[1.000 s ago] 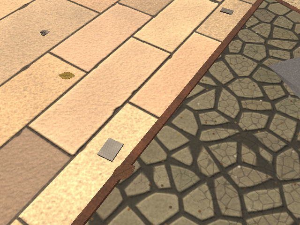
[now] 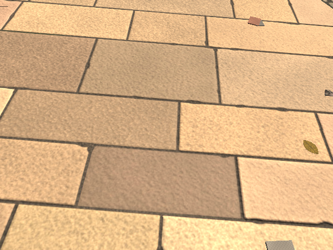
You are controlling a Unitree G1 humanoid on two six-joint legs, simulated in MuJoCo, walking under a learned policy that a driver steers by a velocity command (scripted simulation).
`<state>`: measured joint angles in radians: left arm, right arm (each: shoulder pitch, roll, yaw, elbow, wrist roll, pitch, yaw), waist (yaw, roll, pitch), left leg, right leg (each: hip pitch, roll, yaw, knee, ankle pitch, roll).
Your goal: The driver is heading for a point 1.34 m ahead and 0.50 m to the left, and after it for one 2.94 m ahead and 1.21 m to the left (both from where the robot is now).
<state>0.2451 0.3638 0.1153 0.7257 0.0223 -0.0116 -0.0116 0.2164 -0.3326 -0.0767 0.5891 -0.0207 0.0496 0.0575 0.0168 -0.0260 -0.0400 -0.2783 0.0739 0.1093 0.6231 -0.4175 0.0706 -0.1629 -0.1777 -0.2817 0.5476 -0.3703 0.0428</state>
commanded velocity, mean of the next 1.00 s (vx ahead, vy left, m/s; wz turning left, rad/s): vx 0.92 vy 0.00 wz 0.69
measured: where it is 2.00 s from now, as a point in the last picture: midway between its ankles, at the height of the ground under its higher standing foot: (38, 74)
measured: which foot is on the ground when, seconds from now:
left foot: down 0.00-0.38, up 0.40-0.82, down 0.84-1.00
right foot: up 0.00-0.36, down 0.38-0.84, up 0.86-1.00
